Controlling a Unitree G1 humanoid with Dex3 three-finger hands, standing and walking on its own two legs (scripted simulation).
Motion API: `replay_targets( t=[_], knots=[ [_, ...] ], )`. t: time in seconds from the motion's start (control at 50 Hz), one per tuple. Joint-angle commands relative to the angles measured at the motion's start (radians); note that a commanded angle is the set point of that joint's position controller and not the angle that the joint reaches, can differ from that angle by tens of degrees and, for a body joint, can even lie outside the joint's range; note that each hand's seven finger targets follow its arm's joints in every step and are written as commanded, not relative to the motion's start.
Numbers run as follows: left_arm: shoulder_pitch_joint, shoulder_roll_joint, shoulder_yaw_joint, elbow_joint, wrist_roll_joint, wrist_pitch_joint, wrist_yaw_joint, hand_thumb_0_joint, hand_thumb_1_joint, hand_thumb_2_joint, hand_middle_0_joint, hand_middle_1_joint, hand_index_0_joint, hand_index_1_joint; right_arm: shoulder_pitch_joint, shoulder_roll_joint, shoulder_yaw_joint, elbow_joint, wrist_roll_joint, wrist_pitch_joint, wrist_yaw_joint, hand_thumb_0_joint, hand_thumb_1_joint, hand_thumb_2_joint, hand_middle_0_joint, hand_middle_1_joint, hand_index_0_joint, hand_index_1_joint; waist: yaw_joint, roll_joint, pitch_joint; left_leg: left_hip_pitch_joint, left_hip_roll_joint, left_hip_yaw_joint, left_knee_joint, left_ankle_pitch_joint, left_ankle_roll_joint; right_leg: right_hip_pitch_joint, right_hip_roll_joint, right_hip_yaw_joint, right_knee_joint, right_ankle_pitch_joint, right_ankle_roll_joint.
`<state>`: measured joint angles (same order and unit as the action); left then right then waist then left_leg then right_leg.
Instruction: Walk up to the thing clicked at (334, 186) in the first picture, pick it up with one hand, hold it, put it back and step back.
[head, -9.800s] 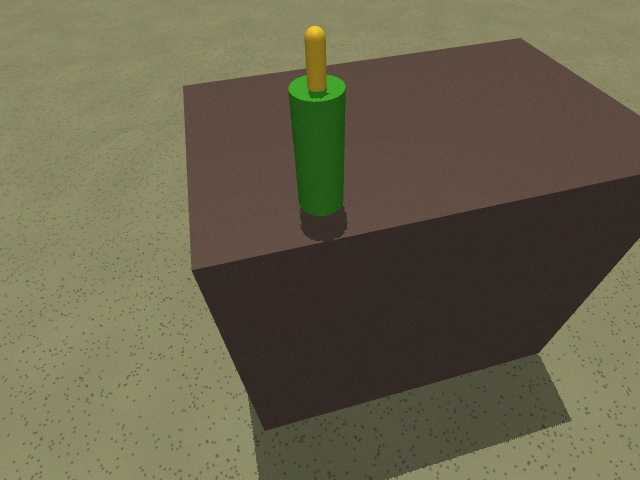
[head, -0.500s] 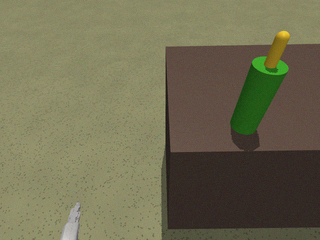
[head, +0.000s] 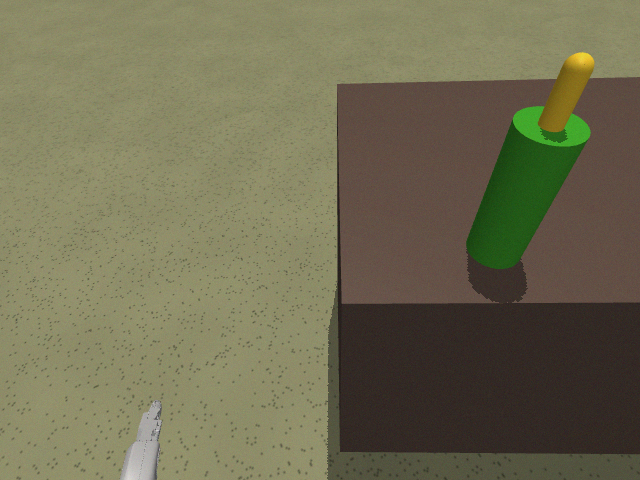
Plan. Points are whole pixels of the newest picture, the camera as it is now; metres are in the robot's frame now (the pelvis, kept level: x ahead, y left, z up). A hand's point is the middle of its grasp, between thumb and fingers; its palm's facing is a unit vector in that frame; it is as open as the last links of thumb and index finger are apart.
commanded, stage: go down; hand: right
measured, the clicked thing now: (528, 173) +0.45 -0.21 +0.17
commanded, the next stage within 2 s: approach in 0.76 s
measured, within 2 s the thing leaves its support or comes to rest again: neither
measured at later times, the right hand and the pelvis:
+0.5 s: hand out of the picture +0.35 -0.40 +0.21, palm faces +0.22 +0.98 +0.01, open 17.6 cm; pelvis +0.00 +0.00 +0.00, yaw +0 degrees
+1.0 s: hand out of the picture +0.34 -0.40 +0.20, palm faces +0.22 +0.98 +0.00, open 17.7 cm; pelvis +0.00 +0.00 +0.00, yaw +0 degrees
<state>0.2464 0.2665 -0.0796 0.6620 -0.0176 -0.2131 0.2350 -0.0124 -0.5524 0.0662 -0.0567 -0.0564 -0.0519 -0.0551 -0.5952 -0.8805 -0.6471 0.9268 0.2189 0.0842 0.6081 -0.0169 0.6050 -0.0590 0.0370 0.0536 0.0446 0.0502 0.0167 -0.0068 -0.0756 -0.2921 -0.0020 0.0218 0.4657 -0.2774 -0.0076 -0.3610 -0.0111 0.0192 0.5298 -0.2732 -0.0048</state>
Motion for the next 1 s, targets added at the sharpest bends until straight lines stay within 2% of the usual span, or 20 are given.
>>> replay_targets(
  t=[0.0,0.02,0.1,0.14,0.24,0.26,0.3,0.32,0.36,0.42,0.46,0.5,0.52,0.56,0.6,0.7,0.8,0.86,0.9,0.98],
  knots=[
    [-0.042,0.148,0.066,-0.128,0.005,-0.047,0.016,0.000,-0.562,0.064,-0.046,-0.050,-0.043,-0.054,-0.342,-0.440,-0.057,-0.197,0.034,-0.051,0.004,0.000,0.609,-0.050,0.037,0.052,0.045,0.052,0.001,-0.152,-0.251,0.029,-0.009,0.003,-0.030,0.295,0.027,0.186,0.018,-0.003,-0.034,0.320,-0.021],
    [-0.037,0.139,0.052,-0.136,0.005,-0.045,0.014,0.000,-0.563,0.067,-0.046,-0.051,-0.043,-0.055,-0.350,-0.428,-0.057,-0.195,0.037,-0.046,0.007,0.000,0.608,-0.059,0.033,0.055,0.042,0.055,0.001,-0.156,-0.283,0.027,-0.012,0.006,-0.024,0.312,0.028,0.206,0.013,0.000,-0.031,0.360,-0.019],
    [-0.022,0.154,0.069,-0.131,0.006,-0.041,0.013,0.000,-0.561,0.065,-0.047,-0.052,-0.044,-0.054,-0.354,-0.435,-0.048,-0.183,0.031,-0.042,0.010,0.000,0.583,-0.052,0.041,0.050,0.046,0.050,0.005,-0.167,-0.274,0.011,-0.015,0.010,-0.020,0.340,0.029,0.226,0.007,0.003,-0.011,0.441,-0.015],
    [-0.030,0.145,0.065,-0.115,0.006,-0.042,0.008,0.000,-0.564,0.066,-0.048,-0.050,-0.044,-0.053,-0.360,-0.431,-0.047,-0.181,0.033,-0.047,0.011,0.000,0.579,-0.059,0.040,0.053,0.047,0.053,0.004,-0.158,-0.248,0.016,-0.013,0.008,-0.018,0.334,0.028,0.190,0.010,0.002,-0.012,0.409,-0.019],
    [-0.063,0.155,0.063,-0.156,0.007,-0.038,0.009,0.000,-0.559,0.063,-0.047,-0.052,-0.045,-0.054,-0.380,-0.454,-0.065,-0.234,0.034,-0.059,0.008,0.000,0.581,-0.060,0.039,0.054,0.045,0.054,-0.004,-0.192,-0.340,0.017,-0.021,0.014,-0.006,0.344,0.033,0.261,-0.003,0.013,0.009,0.512,-0.007],
    [-0.072,0.181,0.092,-0.168,0.007,-0.037,0.012,0.000,-0.561,0.064,-0.048,-0.053,-0.046,-0.055,-0.360,-0.447,-0.060,-0.212,0.027,-0.056,0.004,0.000,0.559,-0.060,0.041,0.051,0.046,0.051,0.000,-0.179,-0.352,0.017,-0.019,0.009,-0.009,0.354,0.032,0.265,0.001,0.010,0.011,0.508,-0.011],
    [-0.058,0.157,0.069,-0.140,0.004,-0.032,0.008,0.000,-0.559,0.064,-0.046,-0.051,-0.044,-0.053,-0.382,-0.420,-0.039,-0.202,0.032,-0.055,0.006,0.000,0.578,-0.060,0.042,0.054,0.047,0.054,0.008,-0.182,-0.278,-0.006,-0.026,0.018,-0.016,0.295,0.037,0.227,-0.008,0.016,-0.011,0.459,-0.007],
    [-0.084,0.131,0.039,-0.166,0.003,-0.035,0.006,0.000,-0.556,0.060,-0.047,-0.051,-0.046,-0.052,-0.385,-0.421,-0.044,-0.210,0.034,-0.058,0.004,0.000,0.556,-0.062,0.045,0.054,0.050,0.054,-0.005,-0.183,-0.278,0.016,-0.022,0.016,-0.021,0.285,0.037,0.209,-0.004,0.012,-0.014,0.424,-0.008],
    [-0.058,0.149,0.065,-0.152,0.002,-0.033,0.011,0.000,-0.556,0.060,-0.047,-0.049,-0.045,-0.050,-0.349,-0.439,-0.059,-0.199,0.035,-0.054,0.002,0.000,0.581,-0.066,0.039,0.058,0.046,0.058,-0.010,-0.197,-0.290,0.015,-0.023,0.019,-0.017,0.276,0.039,0.220,-0.008,0.014,-0.017,0.431,-0.004],
    [-0.015,0.140,0.051,-0.161,0.004,-0.025,0.006,0.000,-0.549,0.055,-0.045,-0.051,-0.046,-0.050,-0.339,-0.440,-0.068,-0.213,0.032,-0.044,0.001,0.000,0.568,-0.057,0.046,0.054,0.050,0.054,-0.011,-0.181,-0.296,0.025,-0.022,0.017,-0.019,0.299,0.038,0.221,-0.004,0.009,-0.017,0.440,-0.008],
    [-0.011,0.144,0.058,-0.164,0.005,-0.024,0.006,0.000,-0.553,0.058,-0.046,-0.051,-0.046,-0.051,-0.365,-0.466,-0.076,-0.228,0.028,-0.043,-0.001,0.000,0.572,-0.059,0.044,0.055,0.049,0.055,-0.004,-0.183,-0.296,0.036,-0.017,0.009,-0.022,0.318,0.036,0.212,0.005,0.002,-0.013,0.424,-0.013],
    [-0.042,0.182,0.102,-0.187,0.002,-0.029,0.012,0.000,-0.549,0.056,-0.046,-0.051,-0.047,-0.050,-0.371,-0.443,-0.062,-0.221,0.030,-0.035,0.001,0.000,0.561,-0.058,0.048,0.054,0.051,0.054,0.008,-0.143,-0.272,0.033,-0.014,0.006,-0.026,0.317,0.031,0.204,0.010,-0.002,-0.021,0.376,-0.022],
    [-0.011,0.160,0.081,-0.140,0.003,-0.026,0.012,0.000,-0.549,0.057,-0.045,-0.050,-0.046,-0.049,-0.369,-0.442,-0.056,-0.205,0.029,-0.030,0.002,0.000,0.584,-0.059,0.043,0.056,0.049,0.056,0.010,-0.157,-0.237,0.018,-0.016,0.008,-0.029,0.292,0.034,0.178,0.009,0.000,-0.031,0.347,-0.021],
    [-0.069,0.120,0.038,-0.152,0.002,-0.030,0.006,0.000,-0.544,0.052,-0.045,-0.049,-0.046,-0.047,-0.361,-0.416,-0.040,-0.186,0.024,-0.029,0.005,0.000,0.592,-0.054,0.042,0.055,0.048,0.055,-0.006,-0.147,-0.204,0.019,-0.009,0.001,-0.037,0.248,0.033,0.134,0.015,-0.004,-0.041,0.273,-0.026],
    [-0.103,0.118,0.035,-0.163,0.001,-0.039,0.007,0.000,-0.538,0.046,-0.047,-0.049,-0.049,-0.046,-0.366,-0.420,-0.037,-0.169,0.023,-0.035,0.009,0.000,0.611,-0.059,0.037,0.060,0.047,0.060,0.000,-0.124,-0.200,0.012,-0.007,-0.004,-0.042,0.191,0.030,0.111,0.016,-0.003,-0.048,0.197,-0.028],
    [-0.034,0.162,0.067,-0.161,0.006,-0.045,0.017,0.000,-0.538,0.047,-0.046,-0.052,-0.050,-0.047,-0.381,-0.454,-0.045,-0.156,0.025,-0.048,0.019,0.000,0.611,-0.057,0.036,0.056,0.044,0.056,0.022,-0.135,-0.264,0.007,-0.008,-0.002,-0.025,0.264,0.028,0.170,0.016,0.000,-0.029,0.274,-0.023],
    [-0.061,0.139,0.046,-0.154,0.007,-0.050,0.012,0.000,-0.542,0.051,-0.045,-0.050,-0.047,-0.048,-0.373,-0.449,-0.033,-0.159,0.019,-0.062,0.019,0.000,0.611,-0.051,0.042,0.055,0.049,0.055,0.006,-0.171,-0.240,-0.016,-0.013,0.004,-0.024,0.216,0.034,0.158,0.010,0.005,-0.033,0.246,-0.015],
    [-0.050,0.137,0.044,-0.137,0.009,-0.051,0.013,0.000,-0.556,0.045,-0.052,-0.051,-0.050,-0.053,-0.376,-0.468,-0.060,-0.205,0.030,-0.065,0.018,0.000,0.590,-0.044,0.034,0.046,0.041,0.045,-0.002,-0.207,-0.291,-0.002,-0.011,0.004,-0.017,0.243,0.036,0.186,0.010,0.005,-0.027,0.286,-0.012],
    [-0.061,0.159,0.076,-0.137,0.009,-0.054,0.020,0.000,-0.559,0.047,-0.052,-0.051,-0.048,-0.055,-0.362,-0.445,-0.056,-0.214,0.037,-0.064,0.014,0.000,0.583,-0.041,0.036,0.044,0.041,0.043,0.001,-0.194,-0.304,0.001,-0.014,0.007,-0.014,0.265,0.036,0.200,0.008,0.007,-0.019,0.323,-0.011],
    [-0.080,0.139,0.050,-0.182,0.004,-0.056,0.017,0.000,-0.554,0.046,-0.050,-0.052,-0.048,-0.054,-0.303,-0.334,0.000,-0.174,0.041,-0.057,0.008,0.000,0.581,-0.038,0.038,0.042,0.044,0.042,0.008,-0.134,-0.254,0.001,-0.017,0.009,-0.017,0.258,0.032,0.169,0.005,0.007,-0.025,0.302,-0.017]
  ],
)
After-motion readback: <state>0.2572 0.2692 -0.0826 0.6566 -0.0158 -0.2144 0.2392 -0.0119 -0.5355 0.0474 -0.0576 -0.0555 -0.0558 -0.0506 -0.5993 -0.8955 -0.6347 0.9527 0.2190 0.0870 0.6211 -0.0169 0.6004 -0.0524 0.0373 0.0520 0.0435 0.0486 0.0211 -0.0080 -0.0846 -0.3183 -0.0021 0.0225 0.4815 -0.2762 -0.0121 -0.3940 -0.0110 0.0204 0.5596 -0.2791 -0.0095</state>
